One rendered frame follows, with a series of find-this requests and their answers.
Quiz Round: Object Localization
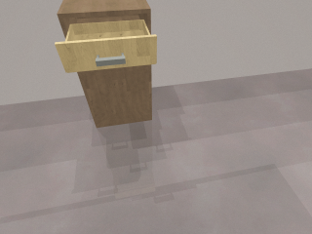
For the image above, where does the drawer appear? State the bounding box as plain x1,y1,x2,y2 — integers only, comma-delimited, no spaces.
55,19,157,73

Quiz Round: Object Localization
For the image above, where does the cabinet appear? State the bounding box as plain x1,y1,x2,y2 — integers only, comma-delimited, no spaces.
57,0,152,128

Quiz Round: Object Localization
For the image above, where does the handle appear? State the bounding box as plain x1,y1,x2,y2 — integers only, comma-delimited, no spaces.
96,53,126,67

